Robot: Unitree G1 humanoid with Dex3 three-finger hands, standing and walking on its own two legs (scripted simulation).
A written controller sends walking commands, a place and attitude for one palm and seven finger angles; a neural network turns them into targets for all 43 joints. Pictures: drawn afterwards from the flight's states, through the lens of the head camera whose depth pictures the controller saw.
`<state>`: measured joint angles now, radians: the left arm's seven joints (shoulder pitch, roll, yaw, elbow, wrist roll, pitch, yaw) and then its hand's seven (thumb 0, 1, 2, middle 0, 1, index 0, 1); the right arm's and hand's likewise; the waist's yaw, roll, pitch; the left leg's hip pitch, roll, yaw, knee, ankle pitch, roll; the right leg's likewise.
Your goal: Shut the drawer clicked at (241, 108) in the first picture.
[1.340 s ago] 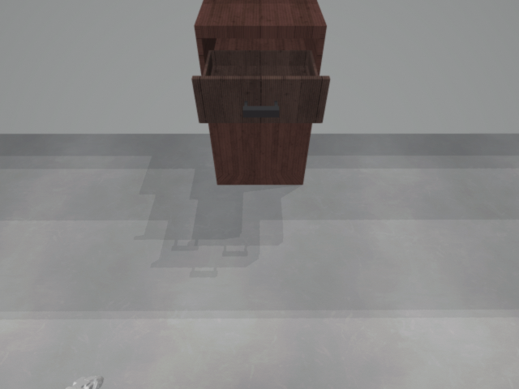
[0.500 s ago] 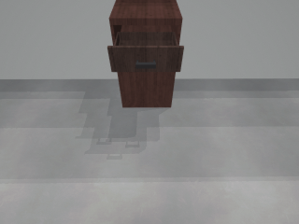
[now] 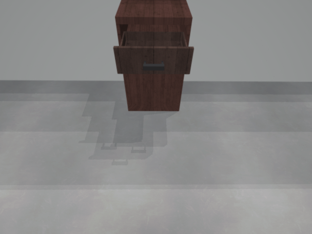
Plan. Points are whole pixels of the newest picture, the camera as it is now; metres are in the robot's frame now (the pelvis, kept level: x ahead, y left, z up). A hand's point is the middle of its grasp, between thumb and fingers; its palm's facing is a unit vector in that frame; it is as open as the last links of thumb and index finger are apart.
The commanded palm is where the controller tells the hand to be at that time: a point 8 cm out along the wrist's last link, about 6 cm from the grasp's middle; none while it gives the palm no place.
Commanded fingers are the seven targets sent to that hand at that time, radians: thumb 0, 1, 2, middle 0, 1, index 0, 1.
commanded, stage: look at it before walking up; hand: left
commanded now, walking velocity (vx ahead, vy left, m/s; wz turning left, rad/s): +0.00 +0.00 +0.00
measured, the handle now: (153, 64) +0.94 +0.07 -0.09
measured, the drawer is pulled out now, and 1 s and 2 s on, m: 0.29 0.29 0.29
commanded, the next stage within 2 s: walk to a spot facing it in 0.10 s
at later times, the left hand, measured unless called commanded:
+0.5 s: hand out of the picture +0.06 +0.20 -0.18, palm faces -0.09 -0.97 -0.24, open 7.4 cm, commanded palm none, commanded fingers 0.00 0.90 0.90 -0.20 -0.30 -0.20 -0.30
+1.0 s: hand (110, 219) +0.20 +0.16 -0.18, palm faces -0.22 -0.95 -0.21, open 7.4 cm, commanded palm none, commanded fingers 0.00 0.90 0.90 -0.20 -0.30 -0.20 -0.30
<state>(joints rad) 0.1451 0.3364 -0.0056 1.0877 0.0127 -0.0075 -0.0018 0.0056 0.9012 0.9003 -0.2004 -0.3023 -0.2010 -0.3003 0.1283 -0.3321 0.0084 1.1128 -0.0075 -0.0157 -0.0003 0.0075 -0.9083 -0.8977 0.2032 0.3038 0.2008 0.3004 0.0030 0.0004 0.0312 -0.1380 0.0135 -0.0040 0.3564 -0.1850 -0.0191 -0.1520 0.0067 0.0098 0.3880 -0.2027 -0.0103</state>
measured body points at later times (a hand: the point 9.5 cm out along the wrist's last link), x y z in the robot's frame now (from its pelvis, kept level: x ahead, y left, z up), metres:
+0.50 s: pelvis +0.04 -0.01 -0.02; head +0.05 -0.02 +0.43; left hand +0.07 +0.25 -0.16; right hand +0.05 -0.27 -0.17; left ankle +0.01 +0.13 -0.75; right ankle +0.02 -0.10 -0.74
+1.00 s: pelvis +0.23 -0.03 -0.02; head +0.26 -0.04 +0.43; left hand +0.22 +0.21 -0.17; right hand +0.32 -0.29 -0.14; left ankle +0.39 +0.03 -0.73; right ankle +0.04 -0.10 -0.74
